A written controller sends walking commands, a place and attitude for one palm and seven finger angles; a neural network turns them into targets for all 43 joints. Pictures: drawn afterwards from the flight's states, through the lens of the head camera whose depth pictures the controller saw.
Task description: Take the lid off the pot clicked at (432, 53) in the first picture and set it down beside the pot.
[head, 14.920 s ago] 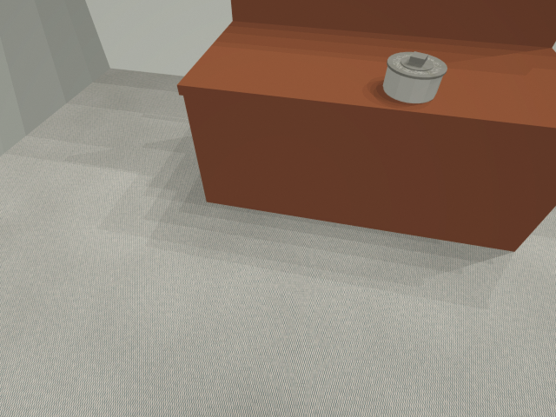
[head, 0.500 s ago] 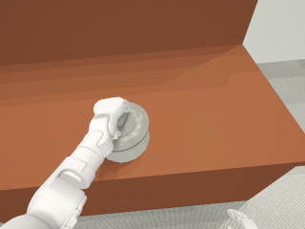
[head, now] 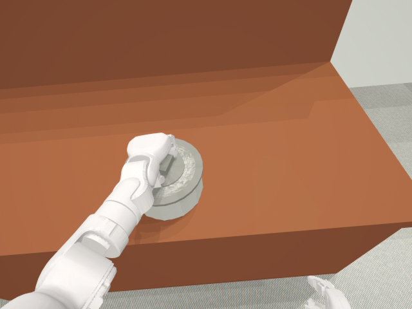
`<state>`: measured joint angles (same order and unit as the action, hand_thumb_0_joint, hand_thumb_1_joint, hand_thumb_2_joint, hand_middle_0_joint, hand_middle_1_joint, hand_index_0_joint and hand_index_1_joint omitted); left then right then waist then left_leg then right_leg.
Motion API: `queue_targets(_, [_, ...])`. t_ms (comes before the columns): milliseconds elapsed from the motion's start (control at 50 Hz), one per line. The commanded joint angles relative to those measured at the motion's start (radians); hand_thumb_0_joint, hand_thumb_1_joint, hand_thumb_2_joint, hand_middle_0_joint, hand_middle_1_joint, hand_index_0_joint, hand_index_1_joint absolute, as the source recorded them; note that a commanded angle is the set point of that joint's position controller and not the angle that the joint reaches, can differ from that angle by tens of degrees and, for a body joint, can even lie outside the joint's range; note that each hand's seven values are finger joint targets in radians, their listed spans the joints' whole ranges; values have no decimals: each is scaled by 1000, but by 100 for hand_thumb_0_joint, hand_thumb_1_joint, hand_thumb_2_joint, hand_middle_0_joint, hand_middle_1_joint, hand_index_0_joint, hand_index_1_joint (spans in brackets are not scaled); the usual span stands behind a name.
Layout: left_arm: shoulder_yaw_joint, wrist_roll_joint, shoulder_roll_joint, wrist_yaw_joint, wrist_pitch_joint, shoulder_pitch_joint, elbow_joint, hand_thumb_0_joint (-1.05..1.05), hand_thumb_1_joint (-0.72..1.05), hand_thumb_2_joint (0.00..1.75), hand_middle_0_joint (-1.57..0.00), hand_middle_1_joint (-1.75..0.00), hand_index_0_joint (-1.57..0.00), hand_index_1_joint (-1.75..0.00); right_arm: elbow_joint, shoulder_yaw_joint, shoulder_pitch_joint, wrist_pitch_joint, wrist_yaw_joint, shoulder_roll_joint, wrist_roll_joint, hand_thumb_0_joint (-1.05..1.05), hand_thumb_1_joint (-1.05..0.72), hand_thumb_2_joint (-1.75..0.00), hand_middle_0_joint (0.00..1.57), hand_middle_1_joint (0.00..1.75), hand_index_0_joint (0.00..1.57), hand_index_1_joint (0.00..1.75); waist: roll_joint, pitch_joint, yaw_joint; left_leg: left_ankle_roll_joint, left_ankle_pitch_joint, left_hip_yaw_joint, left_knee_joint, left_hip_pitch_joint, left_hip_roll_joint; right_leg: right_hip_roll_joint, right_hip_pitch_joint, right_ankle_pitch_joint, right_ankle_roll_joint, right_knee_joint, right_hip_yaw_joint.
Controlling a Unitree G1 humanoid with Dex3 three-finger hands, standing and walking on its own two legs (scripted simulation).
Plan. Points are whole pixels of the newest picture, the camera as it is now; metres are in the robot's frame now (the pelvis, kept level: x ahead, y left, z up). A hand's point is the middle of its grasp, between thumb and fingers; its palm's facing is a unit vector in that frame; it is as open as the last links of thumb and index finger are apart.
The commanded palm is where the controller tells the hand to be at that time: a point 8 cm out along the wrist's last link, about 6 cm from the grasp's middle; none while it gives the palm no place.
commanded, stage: close the fingers and squeeze the knob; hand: left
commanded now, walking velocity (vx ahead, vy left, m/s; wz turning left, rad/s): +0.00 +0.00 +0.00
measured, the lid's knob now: (160, 163) +0.44 +0.13 +0.00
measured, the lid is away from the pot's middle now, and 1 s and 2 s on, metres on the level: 0.00 0.00 0.02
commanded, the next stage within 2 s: lift the lid straight up in 0.96 s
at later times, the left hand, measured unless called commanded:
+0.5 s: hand (155, 166) +0.41 +0.13 +0.03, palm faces -0.32 -0.14 -0.94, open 8.5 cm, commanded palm +0.40 +0.14 +0.09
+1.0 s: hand (155, 166) +0.41 +0.13 +0.03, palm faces -0.32 -0.13 -0.94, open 8.5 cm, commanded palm +0.40 +0.13 +0.09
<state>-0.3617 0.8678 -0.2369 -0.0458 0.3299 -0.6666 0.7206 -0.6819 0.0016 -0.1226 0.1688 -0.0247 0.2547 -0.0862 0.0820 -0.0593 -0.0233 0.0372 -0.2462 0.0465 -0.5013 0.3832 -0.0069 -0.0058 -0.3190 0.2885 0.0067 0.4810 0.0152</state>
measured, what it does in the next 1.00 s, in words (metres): stands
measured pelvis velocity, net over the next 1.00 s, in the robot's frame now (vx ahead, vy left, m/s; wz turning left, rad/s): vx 0.00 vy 0.00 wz -0.01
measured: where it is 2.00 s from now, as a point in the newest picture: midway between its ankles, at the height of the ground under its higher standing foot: outside the picture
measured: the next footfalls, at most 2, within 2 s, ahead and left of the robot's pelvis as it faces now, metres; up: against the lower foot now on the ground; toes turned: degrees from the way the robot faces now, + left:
none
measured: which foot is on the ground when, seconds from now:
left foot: down 0.00-1.00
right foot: down 0.00-1.00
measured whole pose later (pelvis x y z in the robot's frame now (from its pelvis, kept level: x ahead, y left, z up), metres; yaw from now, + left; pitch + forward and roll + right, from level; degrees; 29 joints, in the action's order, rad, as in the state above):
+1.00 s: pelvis +0.00 +0.00 +0.00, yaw -1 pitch +7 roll -1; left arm -0.33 0.87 -0.25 -0.04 0.31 -0.68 0.75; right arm -0.69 0.00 -0.16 0.16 -0.01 0.25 -0.08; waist 0.07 -0.06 -0.04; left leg 0.04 -0.24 0.06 -0.49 0.38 -0.01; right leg -0.01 -0.32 0.28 0.00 0.47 0.00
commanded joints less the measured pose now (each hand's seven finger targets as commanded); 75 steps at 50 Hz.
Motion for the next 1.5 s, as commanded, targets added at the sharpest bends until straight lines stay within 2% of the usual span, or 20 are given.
queue_targets(0, [82,27,-154,35,-10,-470,-208,0,10,103,-62,-90,-62,-90,132,-33,73,-28,12,110,5,0,-90,-90,20,30,20,30,-103,-390,-17,34,330,-39,4,-253,-15,-24,89,-450,24,-25,3])
queue_targets(200, [100,30,-167,33,-10,-428,-155,0,23,94,-68,-98,-68,-98,128,-31,61,-26,15,113,4,0,-90,-90,20,30,20,30,-140,-347,-16,34,310,-32,10,-228,-13,-26,82,-437,20,-36,7])
queue_targets(220, [98,24,-167,35,-11,-427,-171,0,24,93,-69,-98,-69,-98,128,-32,56,-27,16,113,5,0,-90,-90,20,30,20,30,-97,-349,-16,34,317,-28,11,-234,-10,-23,88,-437,23,-32,3])
queue_targets(320, [101,23,-168,32,-16,-391,-173,0,31,86,-72,-100,-72,-100,135,-30,58,-29,15,113,3,0,-90,-90,20,30,20,30,-104,-349,-11,33,330,-32,12,-231,-11,-23,97,-450,24,-31,4])
queue_targets(360, [118,33,-181,32,-13,-403,-134,0,28,91,-71,-99,-70,-97,128,-31,53,-29,16,115,3,0,-90,-90,20,30,20,30,-153,-339,-12,32,314,-34,14,-220,-11,-28,86,-431,21,-36,9])
queue_targets(420, [123,28,-194,35,-12,-389,-129,0,27,95,-70,-98,-68,-96,132,-29,50,-33,20,116,3,0,-90,-90,20,30,20,30,-115,-344,-6,33,307,-30,16,-217,-14,-25,99,-428,23,-35,2])
queue_targets(460, [124,40,-197,32,-17,-432,-121,0,28,97,-71,-98,-68,-95,122,-30,47,-33,23,119,4,0,-90,-90,20,30,20,30,-146,-342,-14,33,298,-32,17,-216,-12,-27,86,-416,21,-39,4])
queue_targets(480, [126,32,-207,36,-18,-424,-133,0,28,97,-71,-98,-69,-95,128,-31,45,-32,23,119,4,0,-90,-90,20,30,20,30,-98,-329,-13,34,292,-27,22,-215,-9,-23,88,-402,23,-41,-1])
queue_targets(580, [117,45,-197,38,-20,-452,-112,0,31,100,-75,-100,-70,-96,122,-30,41,-34,26,120,4,0,-90,-90,20,30,20,30,-120,-351,-15,32,289,-36,24,-228,-8,-29,71,-375,23,-41,6])
queue_targets(600, [83,35,-155,37,-16,-458,-114,0,32,101,-75,-100,-71,-96,124,-32,40,-33,25,113,4,0,-90,-90,20,30,20,30,-87,-328,-23,32,276,-31,25,-223,-5,-27,60,-361,24,-43,6])
queue_targets(760, [134,38,-203,40,-20,-454,-92,0,38,105,-82,-103,-75,-98,118,-33,34,-39,30,120,8,0,-90,-90,20,30,20,30,-134,-357,-14,35,288,-34,24,-226,-7,-29,80,-385,22,-46,4])
queue_targets(800, [101,37,-173,40,-23,-469,-129,0,40,106,-83,-103,-76,-99,125,-33,39,-40,27,114,7,0,-90,-90,20,30,20,30,-83,-366,-17,34,288,-38,27,-242,-7,-28,69,-369,25,-43,6])
queue_targets(860, [150,37,-218,46,-21,-428,-117,0,42,107,-85,-104,-78,-100,126,-34,39,-41,24,119,8,0,-90,-90,20,30,20,30,-125,-372,-4,34,310,-42,24,-236,-6,-30,91,-393,26,-41,7])
queue_targets(900, [106,31,-164,45,-17,-433,-146,0,44,108,-86,-105,-79,-100,129,-37,39,-42,22,113,8,0,-90,-90,20,30,20,30,-98,-374,-12,36,320,-38,19,-252,-6,-30,80,-402,26,-41,9])
queue_targets(1040, [82,30,-149,43,-1,-449,-145,0,48,110,-88,-105,-81,-101,123,-31,52,-37,21,114,4,0,-90,-90,20,30,20,30,-104,-355,-19,34,300,-39,23,-242,-7,-32,66,-393,25,-42,9])
queue_targets(1160, [108,29,-190,40,-2,-518,-257,0,49,111,-88,-105,-81,-101,131,-36,64,-42,23,112,7,0,-90,-90,20,30,20,30,-88,-428,-17,37,363,-54,10,-296,-3,-32,95,-438,27,-32,7])
queue_targets(1220, [70,12,-147,37,3,-526,-269,0,49,111,-89,-105,-81,-101,127,-35,61,-46,23,106,8,0,-90,-90,20,30,20,30,-75,-392,-26,39,356,-55,12,-299,3,-33,69,-419,29,-33,12])
queue_targets(1240, [114,19,-201,38,3,-534,-274,0,50,111,-89,-105,-81,-101,125,-33,63,-45,25,111,6,0,-90,-90,20,30,20,30,-94,-415,-16,37,351,-60,18,-303,-1,-34,84,-419,28,-35,11])
queue_targets(1400, [109,25,-219,32,1,-581,-367,0,50,111,-89,-105,-81,-101,131,-27,93,-60,27,104,9,0,-90,-90,20,30,20,30,-68,-466,-11,40,413,-61,5,-338,-8,-26,121,-505,28,-26,0])
queue_targets(1480, [87,10,-180,15,23,-492,-342,0,50,111,-89,-105,-81,-101,133,-28,101,-54,14,102,7,0,-90,-90,20,30,20,30,-99,-413,-8,38,427,-51,6,-311,-4,-24,130,-527,23,-28,7])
